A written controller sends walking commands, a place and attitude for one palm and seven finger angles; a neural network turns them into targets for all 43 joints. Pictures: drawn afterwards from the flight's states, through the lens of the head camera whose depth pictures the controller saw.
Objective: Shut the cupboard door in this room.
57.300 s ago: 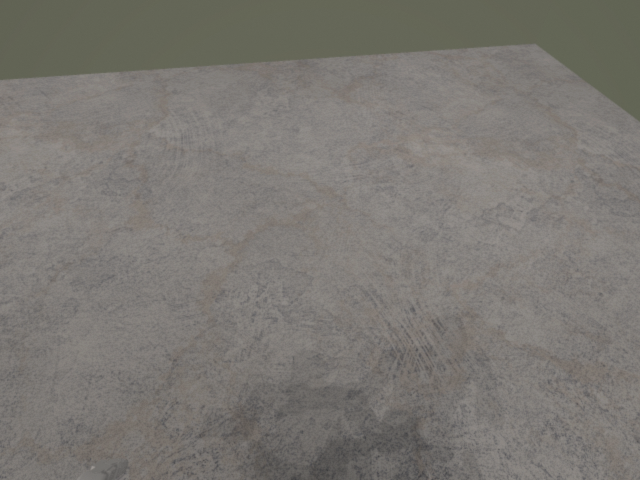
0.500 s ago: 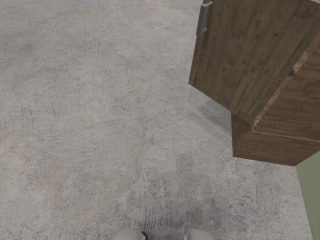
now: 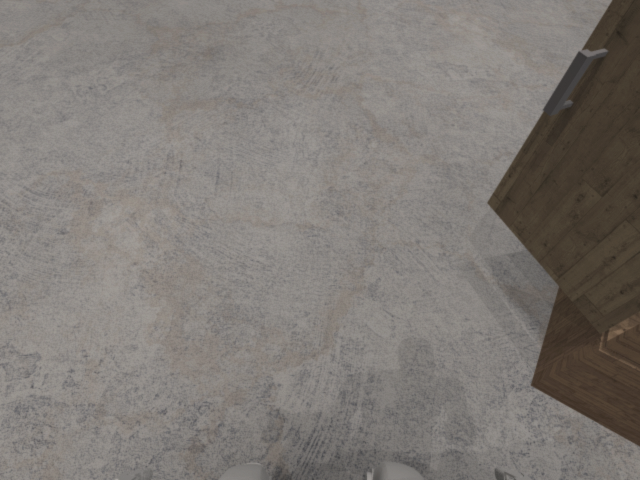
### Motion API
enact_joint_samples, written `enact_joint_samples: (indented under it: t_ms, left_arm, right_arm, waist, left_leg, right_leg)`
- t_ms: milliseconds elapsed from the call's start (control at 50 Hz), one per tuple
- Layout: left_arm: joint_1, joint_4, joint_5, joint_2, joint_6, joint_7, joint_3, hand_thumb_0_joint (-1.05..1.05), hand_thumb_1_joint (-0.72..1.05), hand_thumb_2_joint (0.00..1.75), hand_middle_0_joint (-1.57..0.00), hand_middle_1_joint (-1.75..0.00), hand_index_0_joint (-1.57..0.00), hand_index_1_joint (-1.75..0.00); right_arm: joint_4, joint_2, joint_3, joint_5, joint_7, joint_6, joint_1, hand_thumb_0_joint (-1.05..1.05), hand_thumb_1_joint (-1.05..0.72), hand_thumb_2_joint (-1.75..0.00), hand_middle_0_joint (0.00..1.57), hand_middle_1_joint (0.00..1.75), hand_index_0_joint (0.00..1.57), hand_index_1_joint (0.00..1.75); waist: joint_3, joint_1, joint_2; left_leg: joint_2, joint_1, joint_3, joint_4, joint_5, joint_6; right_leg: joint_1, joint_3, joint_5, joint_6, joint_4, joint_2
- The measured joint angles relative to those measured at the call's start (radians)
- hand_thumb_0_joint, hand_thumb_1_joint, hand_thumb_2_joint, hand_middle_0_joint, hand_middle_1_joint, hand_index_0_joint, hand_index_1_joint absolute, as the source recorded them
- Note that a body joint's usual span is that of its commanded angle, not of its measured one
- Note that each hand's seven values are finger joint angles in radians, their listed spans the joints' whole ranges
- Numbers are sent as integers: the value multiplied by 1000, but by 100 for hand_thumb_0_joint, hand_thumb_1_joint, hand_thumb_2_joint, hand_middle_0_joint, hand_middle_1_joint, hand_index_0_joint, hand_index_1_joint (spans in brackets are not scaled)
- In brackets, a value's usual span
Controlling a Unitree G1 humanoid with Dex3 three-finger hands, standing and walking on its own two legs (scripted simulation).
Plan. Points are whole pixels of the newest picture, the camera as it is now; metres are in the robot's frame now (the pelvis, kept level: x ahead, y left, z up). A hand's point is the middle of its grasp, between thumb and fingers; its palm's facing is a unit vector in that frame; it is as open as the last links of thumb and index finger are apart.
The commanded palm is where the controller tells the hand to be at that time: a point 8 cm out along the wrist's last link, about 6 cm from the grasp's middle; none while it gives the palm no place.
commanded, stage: walk to a spot facing it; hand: left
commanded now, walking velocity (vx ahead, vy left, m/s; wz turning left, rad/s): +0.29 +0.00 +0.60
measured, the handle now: (575, 82) +0.81 -0.47 +0.04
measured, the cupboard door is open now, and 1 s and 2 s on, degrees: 55 55 55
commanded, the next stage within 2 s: turn to face it in 0.96 s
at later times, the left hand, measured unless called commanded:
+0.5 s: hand out of the picture +0.01 +0.16 -0.15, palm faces +0.42 -0.88 -0.20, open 7.4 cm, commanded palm none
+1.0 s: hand (126, 334) +0.32 +0.31 -0.12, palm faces +0.52 -0.82 -0.24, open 7.4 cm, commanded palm none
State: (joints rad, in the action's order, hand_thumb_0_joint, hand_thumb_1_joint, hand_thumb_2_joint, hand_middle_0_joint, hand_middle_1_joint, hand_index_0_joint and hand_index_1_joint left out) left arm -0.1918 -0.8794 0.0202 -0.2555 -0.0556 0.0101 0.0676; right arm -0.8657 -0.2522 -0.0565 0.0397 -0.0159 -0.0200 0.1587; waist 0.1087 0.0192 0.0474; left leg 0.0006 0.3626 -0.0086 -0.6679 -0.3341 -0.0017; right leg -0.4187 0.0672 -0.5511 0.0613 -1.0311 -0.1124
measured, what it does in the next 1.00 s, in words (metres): walks ahead, turning left: right foot, then left foot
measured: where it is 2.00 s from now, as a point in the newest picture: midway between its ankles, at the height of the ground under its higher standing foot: (259, 400)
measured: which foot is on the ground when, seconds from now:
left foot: down 0.00-0.16, up 0.18-0.52, down 0.54-0.92, up 0.94-1.00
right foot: up 0.00-0.14, down 0.16-0.54, up 0.56-0.90, down 0.92-1.00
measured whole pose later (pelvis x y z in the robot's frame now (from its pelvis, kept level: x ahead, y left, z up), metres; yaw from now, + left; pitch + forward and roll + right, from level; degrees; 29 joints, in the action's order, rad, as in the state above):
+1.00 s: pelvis +0.29 +0.07 +0.00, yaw +34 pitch +0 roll +0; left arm -0.12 -0.82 0.03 -0.19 0.05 -0.02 0.06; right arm -1.02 -0.21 -0.06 0.03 -0.01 -0.01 0.31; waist 0.07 0.05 -0.04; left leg -0.01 0.34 0.02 -1.05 -0.53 0.02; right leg -0.39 0.14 -0.23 -0.01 -0.63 -0.09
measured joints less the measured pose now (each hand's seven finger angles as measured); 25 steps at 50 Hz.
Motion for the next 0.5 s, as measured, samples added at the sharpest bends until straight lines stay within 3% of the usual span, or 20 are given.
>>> enact_joint_samples:
  t_ms: [60,140,160,200,240,280,380,500]
  left_arm:
    - [4,-5,-1,0,0,-16,5,1,91,90,-20,-30,-20,-30]
    - [-14,17,1,6,30,-39,1,1,91,90,-19,-30,-20,-30]
    - [-29,31,6,-1,46,-41,1,1,91,90,-20,-30,-20,-30]
    - [-42,35,8,10,67,-30,-1,1,91,90,-20,-30,-20,-30]
    - [-72,22,8,29,75,-18,-1,1,91,90,-20,-30,-20,-30]
    - [-101,-5,8,46,80,-11,-1,0,91,90,-20,-30,-20,-30]
    - [-145,-59,8,71,99,-10,-7,1,90,90,-20,-30,-20,-30]
    - [-189,-93,8,82,108,-16,-11,1,90,90,-20,-30,-20,-30]
  right_arm:
    - [-7,12,11,4,7,3,26,0,-90,-90,20,30,20,30]
    - [-32,15,14,3,4,-13,64,1,-90,-90,20,30,20,30]
    - [-36,19,13,-2,3,-18,78,1,-90,-90,20,30,20,30]
    - [-59,15,5,-4,0,-33,80,1,-90,-90,20,30,20,30]
    - [-75,10,-5,0,-9,-42,74,1,-90,-90,20,30,20,30]
    - [-75,8,-11,1,-19,-41,62,1,-90,-90,20,30,20,30]
    - [-54,21,-12,-6,-38,-28,22,1,-90,-90,20,30,20,30]
    - [-35,25,5,-5,-49,-10,-59,1,-91,-90,20,30,20,30]
  waist:
    - [-10,-2,-27]
    - [-35,-1,-73]
    - [-51,-3,-64]
    - [-51,-16,-76]
    - [-58,-21,-83]
    - [-64,-14,-82]
    - [-45,-5,-50]
    - [7,-49,-18]
  left_leg:
    - [2,-25,41,53,29,-9]
    - [4,-34,101,55,10,-12]
    - [-9,-12,108,5,-62,-2]
    - [-19,58,110,-208,-167,5]
    - [-16,129,81,-411,-139,2]
    - [8,177,42,-498,-61,-9]
    - [56,198,-38,-344,22,-16]
    - [44,121,-110,-36,6,24]
  right_leg:
    - [-29,-11,41,-2,14,33]
    - [51,5,110,-10,307,67]
    - [81,0,114,-23,396,60]
    - [90,29,199,-55,386,52]
    - [127,57,205,-67,409,40]
    - [181,84,217,-62,479,28]
    - [301,170,244,-43,623,-8]
    - [379,260,167,5,599,-53]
